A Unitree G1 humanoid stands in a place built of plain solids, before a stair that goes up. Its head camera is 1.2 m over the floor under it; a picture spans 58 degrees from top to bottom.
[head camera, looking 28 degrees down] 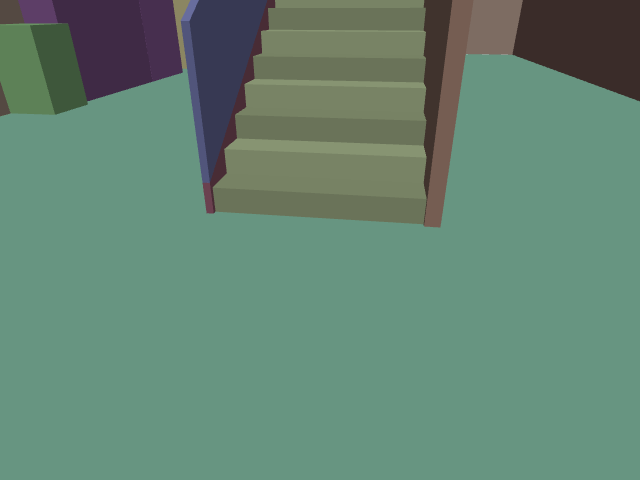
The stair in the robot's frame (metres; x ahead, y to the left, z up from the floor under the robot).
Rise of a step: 0.17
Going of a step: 0.29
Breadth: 1.38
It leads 8 degrees to the right of straight ahead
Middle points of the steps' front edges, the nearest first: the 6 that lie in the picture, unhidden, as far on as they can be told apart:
2.56 0.02 0.17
2.85 -0.02 0.35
3.13 -0.06 0.52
3.41 -0.10 0.70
3.69 -0.14 0.87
3.98 -0.18 1.04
